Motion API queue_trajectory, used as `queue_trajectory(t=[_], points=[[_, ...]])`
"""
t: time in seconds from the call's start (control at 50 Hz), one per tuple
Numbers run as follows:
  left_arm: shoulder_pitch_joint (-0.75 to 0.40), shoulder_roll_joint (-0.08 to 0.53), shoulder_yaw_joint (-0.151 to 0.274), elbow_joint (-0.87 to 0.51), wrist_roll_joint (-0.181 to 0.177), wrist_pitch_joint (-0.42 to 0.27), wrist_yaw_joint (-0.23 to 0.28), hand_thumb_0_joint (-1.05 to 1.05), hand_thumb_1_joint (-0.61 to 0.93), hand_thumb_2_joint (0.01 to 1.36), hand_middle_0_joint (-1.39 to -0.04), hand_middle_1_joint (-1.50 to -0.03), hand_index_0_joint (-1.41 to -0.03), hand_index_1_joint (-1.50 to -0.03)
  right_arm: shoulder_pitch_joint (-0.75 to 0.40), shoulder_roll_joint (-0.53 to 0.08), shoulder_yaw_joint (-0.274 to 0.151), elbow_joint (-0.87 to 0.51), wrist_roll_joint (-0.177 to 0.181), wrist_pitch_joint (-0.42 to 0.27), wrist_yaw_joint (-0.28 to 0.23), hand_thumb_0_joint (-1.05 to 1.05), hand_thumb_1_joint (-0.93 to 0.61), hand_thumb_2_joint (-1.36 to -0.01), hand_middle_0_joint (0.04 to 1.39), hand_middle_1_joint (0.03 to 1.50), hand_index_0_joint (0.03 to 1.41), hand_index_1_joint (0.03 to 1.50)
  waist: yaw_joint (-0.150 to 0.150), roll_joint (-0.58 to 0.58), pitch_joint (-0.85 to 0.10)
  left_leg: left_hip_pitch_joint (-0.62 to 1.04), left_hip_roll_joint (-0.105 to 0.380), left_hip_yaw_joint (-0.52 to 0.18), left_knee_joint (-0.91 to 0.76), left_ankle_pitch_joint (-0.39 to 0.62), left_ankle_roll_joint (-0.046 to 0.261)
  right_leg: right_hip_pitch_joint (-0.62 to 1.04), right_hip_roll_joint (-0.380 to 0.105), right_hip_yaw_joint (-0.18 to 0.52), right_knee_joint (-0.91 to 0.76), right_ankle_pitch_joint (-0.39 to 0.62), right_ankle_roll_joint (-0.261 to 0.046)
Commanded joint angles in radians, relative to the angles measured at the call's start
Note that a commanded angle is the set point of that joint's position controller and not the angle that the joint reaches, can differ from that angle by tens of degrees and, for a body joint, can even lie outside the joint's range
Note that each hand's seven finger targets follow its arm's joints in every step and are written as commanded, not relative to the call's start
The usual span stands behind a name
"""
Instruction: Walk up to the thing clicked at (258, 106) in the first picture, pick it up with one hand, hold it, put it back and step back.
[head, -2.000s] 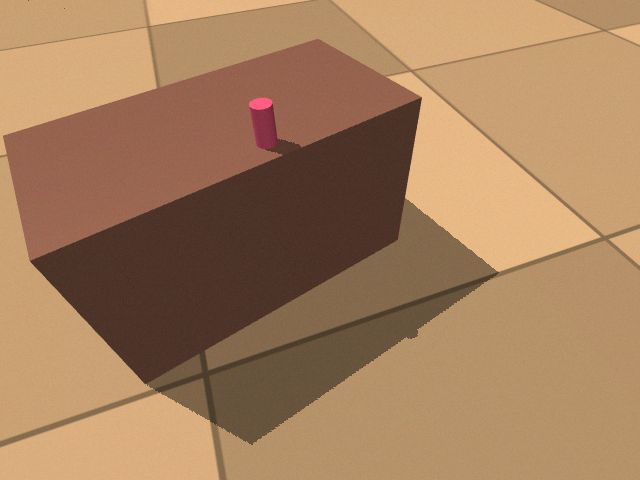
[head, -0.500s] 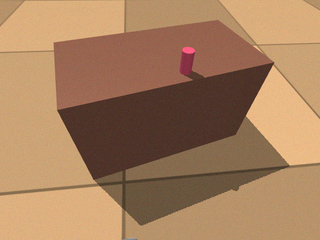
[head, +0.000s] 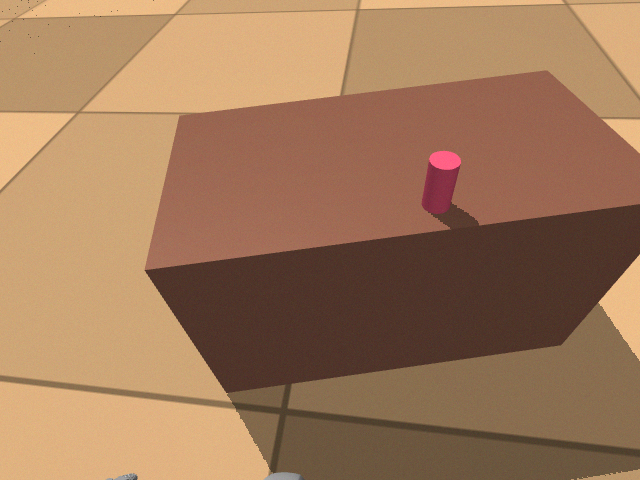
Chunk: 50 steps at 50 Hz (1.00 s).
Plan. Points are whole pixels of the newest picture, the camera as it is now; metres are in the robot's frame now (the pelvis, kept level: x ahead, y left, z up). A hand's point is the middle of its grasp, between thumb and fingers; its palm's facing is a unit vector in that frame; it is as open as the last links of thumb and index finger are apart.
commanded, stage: walk up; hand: right
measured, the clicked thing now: (440, 183) +0.67 -0.17 -0.05
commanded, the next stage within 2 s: none
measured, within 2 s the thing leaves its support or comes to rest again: neither
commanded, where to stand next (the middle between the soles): +0.27 -0.07 m, yaw +8 degrees
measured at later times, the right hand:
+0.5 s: hand (615, 431) +0.23 -0.35 -0.12, palm faces -0.12 +0.87 -0.48, open 7.4 cm
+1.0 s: hand (588, 379) +0.32 -0.36 -0.16, palm faces -0.23 +0.89 -0.39, open 7.4 cm
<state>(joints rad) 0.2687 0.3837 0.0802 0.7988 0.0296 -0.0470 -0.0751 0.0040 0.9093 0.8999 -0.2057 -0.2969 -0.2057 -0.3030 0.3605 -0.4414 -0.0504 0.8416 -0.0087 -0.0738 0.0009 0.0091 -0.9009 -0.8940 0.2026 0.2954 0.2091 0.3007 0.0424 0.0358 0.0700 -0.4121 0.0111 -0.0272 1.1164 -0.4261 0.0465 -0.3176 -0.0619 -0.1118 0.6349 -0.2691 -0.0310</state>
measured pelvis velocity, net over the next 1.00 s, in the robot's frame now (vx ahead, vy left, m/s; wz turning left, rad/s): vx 0.21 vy -0.10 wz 0.20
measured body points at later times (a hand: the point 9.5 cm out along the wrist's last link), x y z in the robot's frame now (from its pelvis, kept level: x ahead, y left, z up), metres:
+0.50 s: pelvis +0.15 -0.06 -0.01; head +0.15 -0.04 +0.44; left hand +0.17 +0.27 -0.13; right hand +0.24 -0.39 -0.09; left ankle +0.17 +0.09 -0.72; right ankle +0.25 -0.22 -0.70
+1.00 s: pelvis +0.21 -0.10 -0.01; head +0.23 -0.10 +0.44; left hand +0.22 +0.23 -0.12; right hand +0.33 -0.41 -0.13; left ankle +0.20 +0.01 -0.72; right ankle +0.27 -0.23 -0.72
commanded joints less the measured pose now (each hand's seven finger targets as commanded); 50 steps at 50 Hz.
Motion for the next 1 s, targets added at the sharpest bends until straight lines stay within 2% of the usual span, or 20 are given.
queue_trajectory(t=[0.0, 0.1, 0.16, 0.18, 0.22, 0.24, 0.34, 0.5, 0.52, 0.54, 0.56, 0.58, 0.66, 0.82, 0.84, 0.86, 0.88, 0.9, 0.94, 0.98], points=[[0.038, 0.268, 0.074, -0.073, -0.001, -0.027, 0.019, 0.000, 0.900, 0.900, -0.200, -0.300, -0.200, -0.300, 0.082, -0.163, -0.060, -0.062, 0.007, -0.030, 0.016, 0.000, -0.900, -0.900, 0.200, 0.300, 0.200, 0.300, -0.009, -0.234, 0.023, -0.136, 0.055, 0.017, -0.162, 0.031, -0.020, 0.081, -0.212, 0.247, -0.356, -0.008, -0.214], [0.071, 0.271, 0.065, -0.110, 0.003, -0.017, 0.014, 0.000, 0.900, 0.900, -0.200, -0.300, -0.200, -0.300, -0.009, -0.139, -0.063, -0.100, 0.005, -0.034, 0.015, 0.000, -0.900, -0.900, 0.200, 0.300, 0.200, 0.300, 0.020, -0.199, -0.047, -0.024, 0.024, 0.098, -0.393, 0.144, -0.028, 0.111, -0.215, 0.160, -0.278, 0.113, -0.207], [0.046, 0.246, 0.047, -0.129, -0.005, 0.005, 0.009, 0.000, 0.900, 0.900, -0.200, -0.300, -0.200, -0.300, 0.085, -0.144, -0.076, -0.068, 0.003, -0.048, -0.003, 0.000, -0.900, -0.900, 0.200, 0.300, 0.200, 0.300, -0.057, -0.090, -0.083, 0.259, -0.031, 0.159, -0.565, 0.295, -0.013, -0.026, -0.157, 0.058, -0.068, 0.104, -0.152], [0.063, 0.209, 0.030, -0.141, -0.005, 0.007, 0.009, 0.000, 0.900, 0.900, -0.200, -0.300, -0.200, -0.300, 0.144, -0.185, -0.092, -0.056, -0.001, -0.052, -0.017, 0.000, -0.900, -0.900, 0.200, 0.300, 0.200, 0.300, -0.092, -0.017, -0.122, 0.426, -0.015, 0.096, -0.582, 0.249, 0.017, -0.129, -0.118, 0.026, 0.082, 0.120, -0.114], [0.115, 0.162, 0.028, -0.151, -0.007, 0.019, 0.011, 0.000, 0.900, 0.900, -0.200, -0.300, -0.200, -0.300, 0.217, -0.342, -0.129, -0.100, -0.022, -0.057, -0.045, 0.000, -0.900, -0.900, 0.200, 0.300, 0.200, 0.300, -0.101, 0.152, -0.154, 0.528, 0.432, -0.673, -0.803, -0.044, 0.201, -0.444, 0.037, 0.062, 0.519, -0.273, -0.013], [0.099, 0.278, 0.051, -0.135, 0.000, 0.036, 0.019, 0.000, 0.900, 0.900, -0.200, -0.300, -0.200, -0.300, 0.160, -0.369, -0.137, -0.112, 0.018, -0.051, -0.044, 0.000, -0.900, -0.900, 0.200, 0.300, 0.200, 0.300, -0.098, 0.036, -0.124, 0.411, 0.487, -0.707, -0.828, -0.105, 0.277, -0.415, -0.030, 0.167, 0.578, -0.294, -0.017], [0.152, 0.251, 0.064, -0.058, -0.005, 0.043, 0.007, 0.000, 0.900, 0.900, -0.200, -0.300, -0.200, -0.300, 0.033, -0.266, -0.088, -0.105, 0.009, -0.053, -0.037, 0.000, -0.900, -0.900, 0.200, 0.300, 0.200, 0.300, -0.027, 0.087, -0.005, 0.134, 0.269, -0.213, -0.744, 0.231, 0.181, -0.256, -0.089, 0.152, 0.444, -0.132, 0.006], [0.168, 0.216, 0.063, 0.026, -0.007, 0.023, 0.034, 0.000, 0.900, 0.900, -0.200, -0.300, -0.200, -0.300, -0.108, -0.232, -0.058, -0.123, -0.002, -0.005, -0.013, 0.000, -0.900, -0.900, 0.200, 0.300, 0.200, 0.300, 0.025, 0.119, -0.047, -0.179, 0.139, -0.049, -0.536, 0.011, 0.092, 0.168, 0.039, 0.003, 0.039, 0.020, 0.010], [0.172, 0.233, 0.067, 0.037, -0.001, 0.015, 0.044, 0.000, 0.900, 0.900, -0.200, -0.300, -0.200, -0.300, -0.085, -0.181, -0.040, -0.116, -0.001, 0.007, -0.017, 0.000, -0.900, -0.900, 0.200, 0.300, 0.200, 0.300, 0.036, 0.009, -0.051, -0.227, 0.094, -0.014, -0.415, -0.058, 0.060, 0.213, 0.036, 0.041, -0.023, -0.036, 0.008], [0.193, 0.299, 0.078, 0.030, 0.012, 0.001, 0.056, 0.000, 0.900, 0.900, -0.200, -0.300, -0.200, -0.300, -0.045, -0.095, -0.015, -0.117, 0.005, 0.014, -0.021, 0.000, -0.900, -0.900, 0.200, 0.300, 0.200, 0.300, 0.046, -0.258, -0.037, -0.262, -0.005, 0.071, -0.146, -0.107, 0.008, 0.163, -0.177, 0.356, -0.242, -0.191, -0.044], [0.103, 0.372, 0.078, -0.010, 0.007, -0.005, 0.061, 0.000, 0.900, 0.900, -0.200, -0.300, -0.200, -0.300, -0.040, -0.114, -0.022, -0.112, 0.004, 0.024, -0.036, 0.000, -0.900, -0.900, 0.200, 0.300, 0.200, 0.300, 0.019, -0.310, -0.026, -0.266, -0.029, -0.008, -0.049, -0.175, -0.021, 0.028, -0.376, 0.675, -0.401, -0.355, -0.158], [0.017, 0.385, 0.076, -0.022, 0.001, 0.001, 0.060, 0.000, 0.900, 0.900, -0.200, -0.300, -0.200, -0.300, -0.050, -0.199, -0.048, -0.080, 0.004, 0.027, -0.043, 0.000, -0.900, -0.900, 0.200, 0.300, 0.200, 0.300, 0.001, -0.237, 0.019, -0.208, 0.009, -0.062, 0.012, -0.165, -0.025, -0.057, -0.393, 0.686, -0.411, -0.443, -0.227], [-0.023, 0.321, 0.057, 0.011, -0.001, -0.008, 0.070, 0.000, 0.900, 0.900, -0.200, -0.300, -0.200, -0.300, 0.028, -0.184, -0.045, 0.022, 0.007, 0.031, -0.024, 0.000, -0.900, -0.900, 0.200, 0.300, 0.200, 0.300, -0.024, -0.272, -0.027, -0.115, 0.048, -0.009, -0.147, -0.075, -0.012, -0.020, -0.263, 0.375, -0.264, -0.237, -0.166], [-0.092, 0.299, 0.023, 0.017, -0.021, 0.001, 0.087, 0.000, 0.900, 0.900, -0.200, -0.300, -0.200, -0.300, -0.008, -0.165, -0.055, 0.042, -0.017, 0.047, 0.003, 0.000, -0.900, -0.900, 0.200, 0.300, 0.200, 0.300, -0.056, -0.203, -0.097, 0.129, -0.014, 0.074, -0.488, 0.084, 0.002, -0.064, -0.249, 0.241, -0.091, 0.083, -0.139], [-0.086, 0.271, 0.008, 0.023, -0.025, 0.002, 0.088, 0.000, 0.900, 0.900, -0.200, -0.300, -0.200, -0.300, -0.011, -0.179, -0.060, 0.048, -0.022, 0.043, 0.001, 0.000, -0.900, -0.900, 0.200, 0.300, 0.200, 0.300, -0.065, -0.157, -0.111, 0.173, -0.003, 0.038, -0.553, 0.098, 0.016, -0.084, -0.223, 0.205, -0.041, 0.081, -0.106], [-0.065, 0.227, -0.007, 0.022, -0.029, 0.004, 0.088, 0.000, 0.900, 0.900, -0.200, -0.300, -0.200, -0.300, -0.029, -0.229, -0.071, 0.037, -0.032, 0.038, -0.001, 0.000, -0.900, -0.900, 0.200, 0.300, 0.200, 0.300, -0.058, -0.012, -0.131, 0.213, 0.116, -0.168, -0.638, 0.098, 0.053, -0.157, -0.162, 0.148, 0.077, 0.033, -0.052], [-0.085, 0.198, -0.015, 0.032, -0.043, 0.012, 0.092, 0.000, 0.900, 0.900, -0.200, -0.300, -0.200, -0.300, -0.113, -0.277, -0.078, 0.014, -0.024, 0.039, 0.000, 0.000, -0.900, -0.900, 0.200, 0.300, 0.200, 0.300, -0.040, 0.138, -0.087, 0.145, 0.232, -0.365, -0.719, 0.029, 0.143, -0.193, 0.006, 0.034, 0.172, -0.191, -0.003], [-0.079, 0.241, 0.001, 0.064, -0.035, 0.016, 0.101, 0.000, 0.900, 0.900, -0.200, -0.300, -0.200, -0.300, -0.126, -0.276, -0.077, 0.018, -0.016, 0.043, 0.005, 0.000, -0.900, -0.900, 0.200, 0.300, 0.200, 0.300, -0.045, 0.124, -0.068, 0.080, 0.275, -0.381, -0.723, 0.026, 0.205, -0.122, -0.002, 0.068, 0.218, -0.289, 0.000], [-0.054, 0.215, -0.012, 0.088, -0.034, 0.004, 0.099, 0.000, 0.900, 0.900, -0.200, -0.300, -0.200, -0.300, -0.180, -0.211, -0.051, 0.016, -0.011, 0.047, -0.002, 0.000, -0.900, -0.900, 0.200, 0.300, 0.200, 0.300, -0.017, 0.049, -0.076, 0.105, 0.204, -0.230, -0.626, 0.273, 0.164, -0.061, 0.003, 0.072, 0.078, -0.196, 0.000], [-0.022, 0.244, -0.006, 0.122, -0.030, -0.017, 0.101, 0.000, 0.900, 0.900, -0.200, -0.300, -0.200, -0.300, -0.231, -0.166, -0.034, 0.023, 0.006, 0.052, -0.001, 0.000, -0.900, -0.900, 0.200, 0.300, 0.200, 0.300, 0.011, 0.004, -0.101, 0.036, 0.104, -0.076, -0.501, 0.377, 0.054, 0.100, -0.062, 0.153, -0.101, 0.139, -0.021]])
